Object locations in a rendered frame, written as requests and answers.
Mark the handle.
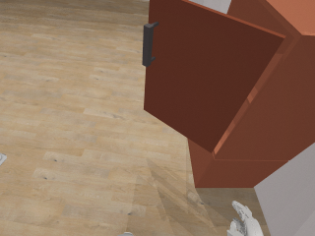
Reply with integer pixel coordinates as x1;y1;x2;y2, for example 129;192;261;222
142;22;159;67

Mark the right robot hand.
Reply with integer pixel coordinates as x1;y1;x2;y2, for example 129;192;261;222
226;201;264;236

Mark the cupboard door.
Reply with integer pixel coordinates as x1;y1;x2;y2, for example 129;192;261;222
144;0;285;153

